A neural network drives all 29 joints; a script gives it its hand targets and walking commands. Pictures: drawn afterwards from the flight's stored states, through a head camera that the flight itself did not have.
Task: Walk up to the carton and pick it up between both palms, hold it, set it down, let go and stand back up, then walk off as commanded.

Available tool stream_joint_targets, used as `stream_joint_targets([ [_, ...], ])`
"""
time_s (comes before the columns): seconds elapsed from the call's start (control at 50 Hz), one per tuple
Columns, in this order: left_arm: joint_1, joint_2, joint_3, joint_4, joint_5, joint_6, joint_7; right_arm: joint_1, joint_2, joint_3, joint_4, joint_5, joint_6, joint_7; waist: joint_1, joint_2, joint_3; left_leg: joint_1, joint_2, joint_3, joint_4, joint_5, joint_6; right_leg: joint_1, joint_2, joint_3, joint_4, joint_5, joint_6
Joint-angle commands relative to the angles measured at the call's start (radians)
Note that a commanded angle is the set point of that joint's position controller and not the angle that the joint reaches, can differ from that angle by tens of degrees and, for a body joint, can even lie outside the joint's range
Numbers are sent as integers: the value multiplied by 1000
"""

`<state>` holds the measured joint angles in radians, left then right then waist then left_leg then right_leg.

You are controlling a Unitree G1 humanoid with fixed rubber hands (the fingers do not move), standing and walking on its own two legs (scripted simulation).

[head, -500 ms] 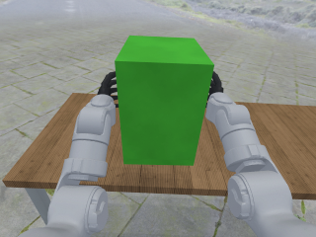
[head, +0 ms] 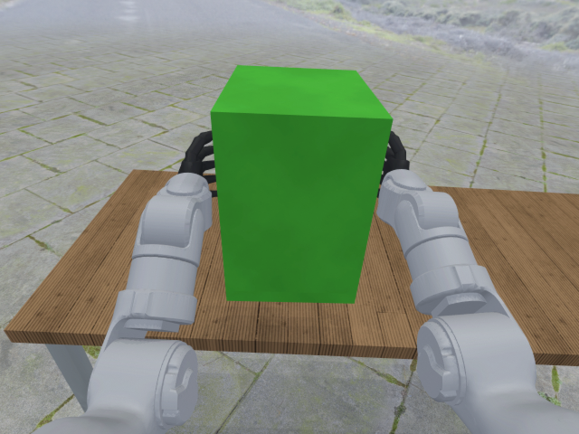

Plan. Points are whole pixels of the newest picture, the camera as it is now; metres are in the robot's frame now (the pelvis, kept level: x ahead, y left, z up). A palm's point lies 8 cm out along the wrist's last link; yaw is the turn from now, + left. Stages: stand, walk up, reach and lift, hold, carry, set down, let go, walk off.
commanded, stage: hold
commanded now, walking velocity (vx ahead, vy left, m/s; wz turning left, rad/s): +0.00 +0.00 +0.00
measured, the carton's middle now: (294, 180) +0.42 +0.02 +0.23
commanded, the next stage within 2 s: none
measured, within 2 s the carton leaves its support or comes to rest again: neither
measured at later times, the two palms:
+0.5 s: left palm (193, 185) +0.37 +0.15 +0.24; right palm (392, 182) +0.39 -0.12 +0.25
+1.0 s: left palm (193, 185) +0.37 +0.15 +0.24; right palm (392, 182) +0.40 -0.11 +0.25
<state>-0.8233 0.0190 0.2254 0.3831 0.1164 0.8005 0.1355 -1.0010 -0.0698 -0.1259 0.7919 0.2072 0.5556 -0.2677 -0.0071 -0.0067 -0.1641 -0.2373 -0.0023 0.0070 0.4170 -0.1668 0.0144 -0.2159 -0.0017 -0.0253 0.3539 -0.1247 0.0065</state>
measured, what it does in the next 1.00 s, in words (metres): stands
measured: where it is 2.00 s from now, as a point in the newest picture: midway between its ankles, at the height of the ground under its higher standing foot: outside the picture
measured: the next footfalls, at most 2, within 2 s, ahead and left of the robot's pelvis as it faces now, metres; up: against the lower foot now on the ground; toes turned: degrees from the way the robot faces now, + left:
none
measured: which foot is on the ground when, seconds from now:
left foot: down 0.00-1.00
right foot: down 0.00-1.00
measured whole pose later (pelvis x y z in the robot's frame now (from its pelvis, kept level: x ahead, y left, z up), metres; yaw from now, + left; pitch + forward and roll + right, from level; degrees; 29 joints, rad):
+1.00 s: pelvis +0.00 +0.00 +0.00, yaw +0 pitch -1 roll -1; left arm -0.82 0.02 0.23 0.38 0.12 0.80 0.14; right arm -1.00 -0.07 -0.12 0.79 0.21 0.56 -0.27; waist -0.01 -0.01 -0.16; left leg -0.24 0.00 0.01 0.42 -0.17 0.01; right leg -0.22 0.00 -0.03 0.35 -0.12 0.01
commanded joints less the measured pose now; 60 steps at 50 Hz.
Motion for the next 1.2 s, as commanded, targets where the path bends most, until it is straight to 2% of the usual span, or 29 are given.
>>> stream_joint_targets([
  [0.0,-1076,-746,-451,-276,-184,-121,-167,-907,775,296,-416,216,-41,113,-127,93,-519,154,-17,-71,-68,68,-74,280,90,8,-34,65,14],
  [0.04,-1080,-751,-444,-268,-192,-126,-164,-946,769,293,-446,215,-45,114,-125,80,-521,155,-19,-70,-69,58,-67,264,87,11,-38,48,17],
  [0.08,-1069,-756,-439,-251,-181,-121,-169,-911,762,277,-394,206,-42,114,-136,93,-482,142,-13,-74,-81,35,-72,265,89,10,-39,39,16],
  [0.12,-1075,-739,-437,-251,-182,-124,-168,-921,774,291,-416,215,-41,114,-127,84,-504,149,-22,-66,-73,44,-68,275,85,14,-43,52,15],
  [0.16,-1049,-740,-437,-261,-184,-122,-167,-919,768,301,-427,216,-40,110,-128,76,-512,163,-19,-72,-71,79,-68,275,84,13,-41,73,18],
  [0.18,-1097,-745,-458,-314,-200,-131,-168,-895,782,300,-419,219,-40,110,-139,94,-536,166,-18,-72,-63,95,-75,279,89,12,-30,87,17],
  [0.22,-1062,-747,-442,-272,-178,-120,-167,-904,770,297,-417,220,-40,111,-127,99,-503,160,-19,-70,-68,77,-75,271,90,10,-36,66,16],
  [0.24,-1060,-734,-426,-242,-167,-118,-170,-888,749,274,-389,207,-34,113,-135,107,-459,141,-18,-71,-81,45,-78,269,85,11,-44,44,13],
  [0.28,-1089,-739,-453,-309,-195,-129,-168,-899,778,296,-421,220,-40,112,-133,84,-544,167,-19,-70,-69,74,-73,282,89,10,-36,65,19],
  [0.3,-1075,-731,-418,-276,-178,-125,-167,-904,778,296,-415,212,-37,112,-116,79,-516,159,-20,-64,-73,70,-65,281,86,10,-36,63,18],
  [0.36,-1045,-747,-435,-267,-180,-117,-167,-905,769,303,-427,218,-35,111,-125,92,-502,161,-18,-68,-67,96,-73,280,90,13,-37,86,12],
  [0.38,-1063,-732,-430,-259,-177,-120,-170,-885,770,289,-392,209,-30,109,-133,78,-479,144,-24,-64,-71,66,-70,284,84,15,-41,68,16],
  [0.4,-1044,-741,-430,-256,-174,-114,-172,-911,771,307,-428,220,-37,107,-121,81,-488,141,-27,-65,-72,76,-68,288,87,13,-40,73,17],
  [0.44,-1076,-741,-442,-293,-188,-119,-170,-899,772,293,-430,222,-34,108,-127,90,-535,165,-21,-63,-67,87,-71,288,88,11,-33,82,17],
  [0.46,-1054,-743,-436,-266,-178,-115,-170,-912,769,303,-430,223,-36,108,-124,88,-520,166,-17,-64,-66,97,-71,286,89,11,-38,86,15],
  [0.48,-1052,-745,-433,-270,-184,-120,-172,-920,774,315,-447,223,-37,105,-125,62,-511,164,-23,-64,-64,97,-63,284,86,15,-42,83,20],
  [0.5,-1072,-727,-419,-256,-175,-120,-175,-914,773,303,-407,219,-32,106,-126,74,-486,153,-24,-65,-73,55,-62,268,82,15,-46,45,21],
  [0.58,-1086,-741,-442,-296,-191,-127,-166,-906,778,305,-411,223,-37,110,-124,93,-512,159,-23,-68,-67,85,-67,277,86,12,-34,78,18],
  [0.66,-1059,-742,-422,-223,-171,-117,-170,-943,760,286,-410,208,-39,113,-118,80,-472,132,-19,-67,-82,19,-63,261,86,13,-44,19,17],
  [0.74,-1096,-749,-452,-295,-197,-134,-164,-917,793,304,-426,221,-44,114,-130,79,-541,156,-18,-72,-68,70,-67,278,88,9,-33,73,20],
  [0.78,-1063,-738,-430,-242,-180,-125,-166,-923,767,289,-419,211,-39,114,-125,77,-509,149,-21,-67,-72,46,-67,265,85,13,-46,47,19],
  [0.92,-1069,-732,-426,-261,-173,-123,-173,-893,773,288,-386,208,-36,110,-134,91,-488,157,-16,-70,-76,62,-69,281,84,12,-41,65,13],
  [0.96,-1067,-743,-453,-293,-189,-126,-168,-886,784,309,-426,218,-39,110,-132,79,-531,170,-17,-67,-62,115,-75,296,91,11,-34,107,19],
  [0.98,-1084,-751,-454,-302,-190,-127,-168,-907,771,300,-434,228,-42,110,-133,98,-529,174,-18,-73,-61,99,-76,283,88,15,-34,91,15],
  [1.0,-1075,-741,-449,-285,-191,-126,-168,-915,780,306,-436,225,-39,111,-130,78,-523,167,-19,-71,-63,91,-70,281,88,16,-40,82,20],
  [1.08,-1077,-735,-415,-261,-166,-121,-168,-909,773,287,-403,211,-39,115,-123,90,-497,148,-18,-65,-75,39,-68,275,84,12,-44,40,18],
  [1.12,-1081,-744,-460,-296,-199,-128,-165,-911,790,305,-443,221,-46,112,-127,86,-544,167,-24,-67,-62,89,-68,282,84,13,-35,91,20],
  [1.16,-1055,-766,-457,-276,-195,-120,-166,-908,766,291,-448,219,-42,109,-138,101,-523,174,-13,-74,-61,112,-80,282,88,13,-35,92,12],
  [1.18,-1074,-748,-448,-271,-186,-120,-164,-922,768,301,-438,222,-40,110,-126,93,-523,174,-17,-70,-65,87,-74,277,89,12,-44,70,15],
])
